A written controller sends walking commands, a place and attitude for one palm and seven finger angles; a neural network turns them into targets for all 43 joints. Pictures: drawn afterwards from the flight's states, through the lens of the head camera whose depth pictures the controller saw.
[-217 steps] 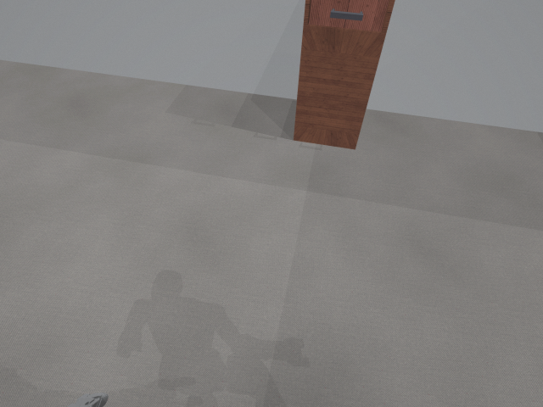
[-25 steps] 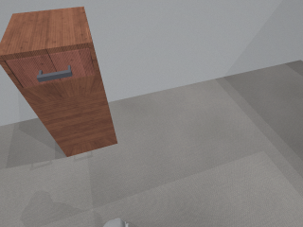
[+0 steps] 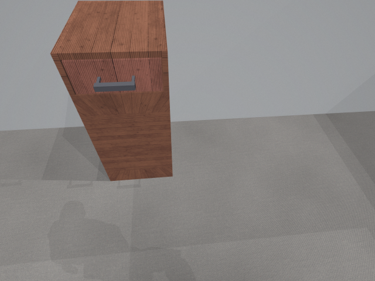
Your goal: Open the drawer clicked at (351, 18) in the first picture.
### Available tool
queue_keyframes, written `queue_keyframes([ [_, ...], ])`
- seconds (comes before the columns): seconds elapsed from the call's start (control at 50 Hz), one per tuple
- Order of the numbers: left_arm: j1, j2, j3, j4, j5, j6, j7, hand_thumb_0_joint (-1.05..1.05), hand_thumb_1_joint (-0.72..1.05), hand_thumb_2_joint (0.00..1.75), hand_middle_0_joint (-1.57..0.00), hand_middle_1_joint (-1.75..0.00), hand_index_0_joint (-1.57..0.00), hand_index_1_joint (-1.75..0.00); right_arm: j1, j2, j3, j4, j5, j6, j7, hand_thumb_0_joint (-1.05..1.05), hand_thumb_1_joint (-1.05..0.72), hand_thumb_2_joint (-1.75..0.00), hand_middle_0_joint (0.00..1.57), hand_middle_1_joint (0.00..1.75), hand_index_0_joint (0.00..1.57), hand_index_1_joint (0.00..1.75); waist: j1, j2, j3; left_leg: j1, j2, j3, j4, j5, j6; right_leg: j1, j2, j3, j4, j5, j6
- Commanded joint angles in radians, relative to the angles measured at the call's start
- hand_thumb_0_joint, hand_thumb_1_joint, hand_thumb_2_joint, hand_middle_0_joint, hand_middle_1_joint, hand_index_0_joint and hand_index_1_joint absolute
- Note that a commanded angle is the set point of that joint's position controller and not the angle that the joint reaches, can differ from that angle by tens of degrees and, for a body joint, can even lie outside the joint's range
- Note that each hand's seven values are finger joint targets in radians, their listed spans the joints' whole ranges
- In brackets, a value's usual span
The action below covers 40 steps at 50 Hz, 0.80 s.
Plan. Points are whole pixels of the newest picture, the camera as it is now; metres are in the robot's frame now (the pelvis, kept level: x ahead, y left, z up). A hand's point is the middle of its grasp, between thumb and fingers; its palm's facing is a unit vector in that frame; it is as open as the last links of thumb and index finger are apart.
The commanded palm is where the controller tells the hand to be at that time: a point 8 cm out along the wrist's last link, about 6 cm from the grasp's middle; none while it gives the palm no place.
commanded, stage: turn to face it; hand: left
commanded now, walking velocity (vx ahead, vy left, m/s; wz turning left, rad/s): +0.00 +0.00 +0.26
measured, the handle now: (115, 82) +0.73 +0.30 -0.03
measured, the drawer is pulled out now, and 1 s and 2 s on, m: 0.00 0.00 0.00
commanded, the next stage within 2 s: take the last steps up to it in 0.08 s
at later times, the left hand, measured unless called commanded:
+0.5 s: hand out of the picture -0.05 +0.14 -0.16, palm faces +0.25 -0.95 -0.21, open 7.3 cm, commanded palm none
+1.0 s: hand (111, 247) +0.22 +0.21 -0.17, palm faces +0.15 -0.97 -0.22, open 7.4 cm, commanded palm none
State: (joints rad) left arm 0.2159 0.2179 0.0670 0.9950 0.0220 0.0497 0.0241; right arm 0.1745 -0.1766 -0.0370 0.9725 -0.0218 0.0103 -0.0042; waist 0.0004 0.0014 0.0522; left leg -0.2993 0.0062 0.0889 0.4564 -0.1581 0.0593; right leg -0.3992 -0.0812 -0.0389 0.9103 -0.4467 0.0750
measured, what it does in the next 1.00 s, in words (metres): walks ahead: right foot, then left foot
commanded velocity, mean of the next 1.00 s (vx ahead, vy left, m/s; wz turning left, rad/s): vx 0.23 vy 0.02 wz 0.05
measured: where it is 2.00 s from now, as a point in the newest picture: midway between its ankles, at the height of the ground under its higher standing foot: outside the picture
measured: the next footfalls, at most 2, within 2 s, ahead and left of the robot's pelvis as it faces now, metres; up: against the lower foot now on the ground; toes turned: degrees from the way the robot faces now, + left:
right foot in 0.12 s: +0.04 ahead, -0.15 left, +0.00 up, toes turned -2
left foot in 0.60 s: +0.02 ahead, +0.12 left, +0.00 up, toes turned +17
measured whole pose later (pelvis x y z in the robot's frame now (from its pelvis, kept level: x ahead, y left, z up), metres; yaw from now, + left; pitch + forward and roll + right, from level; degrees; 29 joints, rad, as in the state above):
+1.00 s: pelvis +0.15 +0.01 -0.02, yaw +9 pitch -1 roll +2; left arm 0.13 0.18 0.05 1.00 0.03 -0.03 -0.02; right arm 0.42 -0.14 -0.03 1.16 -0.02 -0.04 -0.02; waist -0.03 0.00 0.08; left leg 0.05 0.03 0.14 0.45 -0.47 -0.02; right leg -0.43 -0.06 -0.13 0.62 -0.19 -0.03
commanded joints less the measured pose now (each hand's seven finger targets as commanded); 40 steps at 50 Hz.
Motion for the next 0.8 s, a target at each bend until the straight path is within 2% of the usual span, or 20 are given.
queue_keyframes([
  [0.0,0.028,0.031,0.000,-0.067,-0.008,-0.025,0.004,0.00,0.90,0.90,-0.20,-0.30,-0.20,-0.30,0.032,-0.195,-0.059,-0.044,-0.005,0.004,-0.006,0.00,-0.90,-0.90,0.20,0.30,0.20,0.30,-0.021,0.142,-0.094,0.098,0.256,-0.283,-0.151,0.137,0.108,0.045,0.024,-0.022,-0.152,0.008,-0.011],
  [0.06,0.115,0.042,0.001,-0.043,-0.011,-0.038,0.009,0.00,0.90,0.90,-0.20,-0.30,-0.20,-0.30,0.000,-0.183,-0.060,-0.047,0.003,0.008,-0.002,0.00,-0.90,-0.90,0.20,0.30,0.20,0.30,0.025,0.128,-0.101,0.000,0.209,-0.270,-0.090,0.069,0.062,0.220,0.034,-0.032,-0.407,0.178,-0.021],
  [0.08,0.143,0.069,0.002,-0.037,-0.005,-0.046,0.013,0.00,0.90,0.90,-0.20,-0.30,-0.20,-0.30,-0.004,-0.155,-0.056,-0.053,0.011,0.009,0.003,0.00,-0.90,-0.90,0.20,0.30,0.20,0.30,0.036,0.050,-0.095,-0.067,0.150,-0.225,-0.016,-0.021,0.013,0.295,-0.010,0.010,-0.542,0.231,-0.031],
  [0.1,0.136,0.148,0.014,-0.043,0.008,-0.055,0.020,0.00,0.90,0.90,-0.20,-0.30,-0.20,-0.30,0.010,-0.089,-0.047,-0.068,0.019,0.012,0.009,0.00,-0.90,-0.90,0.20,0.30,0.20,0.30,0.025,-0.174,-0.068,-0.208,0.030,-0.105,0.155,-0.198,-0.060,0.327,-0.216,0.244,-0.652,0.176,-0.106],
  [0.12,0.100,0.214,0.021,-0.076,0.008,-0.051,0.017,0.00,0.90,0.90,-0.20,-0.30,-0.20,-0.30,-0.018,-0.085,-0.045,-0.097,0.014,0.021,0.012,0.00,-0.90,-0.90,0.20,0.30,0.20,0.30,0.038,-0.274,-0.030,-0.212,-0.018,-0.073,0.344,-0.372,-0.082,0.190,-0.373,0.354,-0.717,0.157,-0.207],
  [0.14,0.069,0.190,0.025,-0.084,0.004,-0.053,0.022,0.00,0.90,0.90,-0.20,-0.30,-0.20,-0.30,-0.033,-0.119,-0.057,-0.093,0.003,0.042,0.010,0.00,-0.90,-0.90,0.20,0.30,0.20,0.30,0.035,-0.309,-0.008,-0.197,0.009,-0.122,0.487,-0.374,-0.077,0.088,-0.365,0.348,-0.733,0.120,-0.227],
  [0.18,0.006,0.128,0.005,-0.087,0.003,-0.058,0.016,0.00,0.90,0.90,-0.20,-0.30,-0.20,-0.30,0.012,-0.102,-0.056,-0.040,0.000,0.046,0.016,0.00,-0.90,-0.90,0.20,0.30,0.20,0.30,-0.011,-0.146,0.051,-0.204,0.026,-0.122,0.640,-0.252,-0.082,0.061,-0.255,0.217,-0.708,0.125,-0.193],
  [0.2,-0.002,0.119,0.003,-0.089,0.001,-0.064,0.012,0.00,0.90,0.90,-0.20,-0.30,-0.20,-0.30,0.057,-0.096,-0.054,-0.019,-0.003,0.045,0.019,0.00,-0.90,-0.90,0.20,0.30,0.20,0.30,-0.024,-0.141,0.038,-0.219,0.031,-0.107,0.661,-0.203,-0.092,0.101,-0.224,0.156,-0.703,0.111,-0.168],
  [0.26,0.071,0.104,0.004,-0.062,0.001,-0.082,0.006,0.00,0.90,0.90,-0.20,-0.30,-0.20,-0.30,0.049,-0.097,-0.053,-0.013,-0.008,0.032,0.026,0.00,-0.90,-0.90,0.20,0.30,0.20,0.30,0.010,-0.143,0.034,-0.254,0.059,-0.084,0.638,-0.148,-0.109,0.186,-0.229,0.136,-0.731,0.046,-0.159],
  [0.34,0.188,0.113,0.010,-0.003,0.007,-0.098,0.002,0.00,0.90,0.90,-0.20,-0.30,-0.20,-0.30,-0.028,-0.085,-0.044,-0.032,-0.007,0.014,0.033,0.00,-0.90,-0.90,0.20,0.30,0.20,0.30,0.065,-0.123,0.031,-0.285,0.081,-0.057,0.475,-0.195,-0.106,0.315,-0.272,0.173,-0.752,0.003,-0.195],
  [0.44,0.233,0.127,0.012,0.050,0.015,-0.102,-0.007,0.00,0.90,0.90,-0.20,-0.30,-0.20,-0.30,-0.054,-0.061,-0.029,-0.038,0.000,-0.005,0.037,0.00,-0.90,-0.90,0.20,0.30,0.20,0.30,0.079,-0.166,0.015,-0.187,0.064,-0.013,0.273,-0.255,-0.078,0.324,-0.276,0.153,-0.749,0.026,-0.216],
  [0.52,0.181,0.125,0.013,0.072,0.003,-0.092,-0.013,0.00,0.90,0.90,-0.20,-0.30,-0.20,-0.30,0.075,-0.050,-0.016,0.012,0.003,-0.028,0.027,0.00,-0.90,-0.90,0.20,0.30,0.20,0.30,0.011,-0.151,-0.020,0.118,0.018,0.076,-0.015,-0.126,-0.065,0.189,-0.188,0.023,-0.642,0.046,-0.163],
  [0.54,0.164,0.103,0.009,0.073,-0.001,-0.087,-0.017,0.00,0.90,0.90,-0.20,-0.30,-0.20,-0.30,0.136,-0.077,-0.021,0.036,0.004,-0.032,0.019,0.00,-0.90,-0.90,0.20,0.30,0.20,0.30,-0.018,-0.073,-0.020,0.253,0.026,0.064,-0.060,-0.129,-0.061,0.079,-0.149,-0.019,-0.577,-0.011,-0.135],
  [0.56,0.143,0.057,-0.002,0.057,-0.002,-0.082,-0.021,0.00,0.90,0.90,-0.20,-0.30,-0.20,-0.30,0.224,-0.134,-0.033,0.061,-0.001,-0.038,0.008,0.00,-0.90,-0.90,0.20,0.30,0.20,0.30,-0.064,0.090,-0.026,0.369,0.149,-0.103,-0.118,-0.249,-0.023,-0.071,-0.087,-0.082,-0.417,-0.052,-0.096],
  [0.58,0.111,-0.004,-0.015,0.022,-0.002,-0.081,-0.028,0.00,0.90,0.90,-0.20,-0.30,-0.20,-0.30,0.308,-0.225,-0.054,0.077,-0.009,-0.037,-0.001,0.00,-0.90,-0.90,0.20,0.30,0.20,0.30,-0.098,0.286,-0.001,0.406,0.351,-0.380,-0.253,-0.413,0.069,-0.239,0.008,-0.170,-0.168,-0.088,-0.061],
  [0.6,0.035,0.009,-0.015,-0.019,0.009,-0.082,-0.028,0.00,0.90,0.90,-0.20,-0.30,-0.20,-0.30,0.333,-0.242,-0.057,0.083,-0.008,-0.034,-0.004,0.00,-0.90,-0.90,0.20,0.30,0.20,0.30,-0.116,0.263,0.046,0.338,0.406,-0.472,-0.321,-0.506,0.123,-0.302,0.011,-0.099,-0.008,-0.130,-0.077],
  [0.62,-0.009,0.010,-0.011,-0.024,0.010,-0.081,-0.029,0.00,0.90,0.90,-0.20,-0.30,-0.20,-0.30,0.307,-0.211,-0.048,0.087,-0.008,-0.039,-0.011,0.00,-0.90,-0.90,0.20,0.30,0.20,0.30,-0.110,0.259,0.082,0.295,0.395,-0.457,-0.332,-0.475,0.133,-0.338,-0.018,-0.043,0.111,-0.082,-0.085],
  [0.64,-0.003,0.028,-0.006,-0.011,0.007,-0.084,-0.036,0.00,0.90,0.90,-0.20,-0.30,-0.20,-0.30,0.251,-0.170,-0.037,0.075,-0.001,-0.045,-0.015,0.00,-0.90,-0.90,0.20,0.30,0.20,0.30,-0.078,0.211,0.100,0.261,0.369,-0.396,-0.325,-0.412,0.126,-0.340,-0.050,-0.013,0.159,-0.006,-0.088],
  [0.7,0.065,-0.002,-0.008,0.033,0.007,-0.082,-0.045,0.00,0.90,0.90,-0.20,-0.30,-0.20,-0.30,0.197,-0.101,-0.020,0.064,0.000,-0.072,-0.021,0.00,-0.90,-0.90,0.20,0.30,0.20,0.30,-0.021,0.102,0.073,0.249,0.278,-0.199,-0.292,-0.002,0.100,-0.256,-0.054,-0.018,0.149,0.140,-0.067],
  [0.78,0.016,-0.008,-0.011,0.014,0.002,-0.072,-0.045,0.00,0.90,0.90,-0.20,-0.30,-0.20,-0.30,0.226,-0.107,-0.020,0.090,0.003,-0.085,-0.025,0.00,-0.90,-0.90,0.20,0.30,0.20,0.30,-0.011,0.100,0.065,0.278,0.262,-0.110,-0.261,0.263,0.113,-0.220,-0.048,-0.037,0.007,0.176,-0.053],
])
